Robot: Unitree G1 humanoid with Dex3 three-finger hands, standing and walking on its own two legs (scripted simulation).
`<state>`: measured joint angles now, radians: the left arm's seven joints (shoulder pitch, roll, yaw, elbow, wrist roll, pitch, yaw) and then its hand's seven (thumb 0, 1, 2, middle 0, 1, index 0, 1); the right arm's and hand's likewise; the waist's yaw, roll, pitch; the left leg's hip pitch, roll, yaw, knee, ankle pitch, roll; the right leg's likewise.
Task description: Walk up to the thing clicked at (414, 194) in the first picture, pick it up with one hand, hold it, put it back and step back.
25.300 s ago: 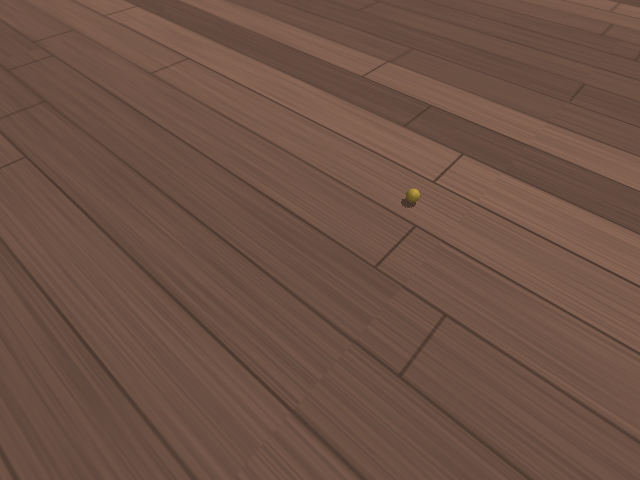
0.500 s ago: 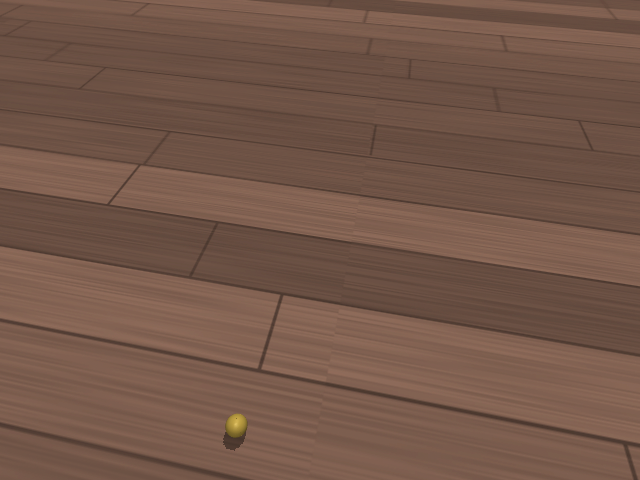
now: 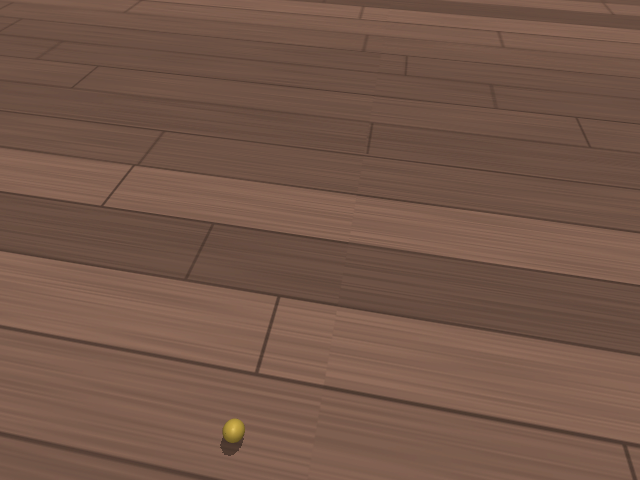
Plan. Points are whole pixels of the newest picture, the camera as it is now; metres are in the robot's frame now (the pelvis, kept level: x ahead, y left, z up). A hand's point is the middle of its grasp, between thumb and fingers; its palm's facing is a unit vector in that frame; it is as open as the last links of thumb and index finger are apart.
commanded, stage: stand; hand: left
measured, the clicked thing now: (233, 430) +0.38 +0.25 -0.75
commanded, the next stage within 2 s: rise first in 1.54 s
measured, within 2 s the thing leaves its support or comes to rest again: neither
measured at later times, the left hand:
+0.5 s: hand out of the picture +0.08 +0.25 -0.16, palm faces -0.03 -0.94 -0.35, open 7.4 cm
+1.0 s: hand out of the picture +0.08 +0.25 -0.16, palm faces -0.03 -0.94 -0.35, open 7.4 cm
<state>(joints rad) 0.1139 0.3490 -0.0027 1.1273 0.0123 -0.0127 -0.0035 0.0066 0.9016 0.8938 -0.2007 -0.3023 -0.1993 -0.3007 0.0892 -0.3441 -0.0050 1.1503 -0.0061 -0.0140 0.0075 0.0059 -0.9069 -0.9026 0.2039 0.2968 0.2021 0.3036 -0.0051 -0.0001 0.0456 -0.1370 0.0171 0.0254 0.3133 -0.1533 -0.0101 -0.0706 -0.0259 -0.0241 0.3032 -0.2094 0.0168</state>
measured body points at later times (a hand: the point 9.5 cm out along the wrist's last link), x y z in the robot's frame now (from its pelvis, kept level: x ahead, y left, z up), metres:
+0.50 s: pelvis +0.01 +0.00 +0.00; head +0.02 -0.01 +0.45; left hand +0.08 +0.30 -0.13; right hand +0.09 -0.30 -0.13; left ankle +0.01 +0.12 -0.75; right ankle -0.03 -0.13 -0.75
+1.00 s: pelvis +0.01 -0.01 +0.00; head +0.02 -0.01 +0.45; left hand +0.08 +0.30 -0.13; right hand +0.09 -0.31 -0.13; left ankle +0.01 +0.12 -0.75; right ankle -0.03 -0.13 -0.75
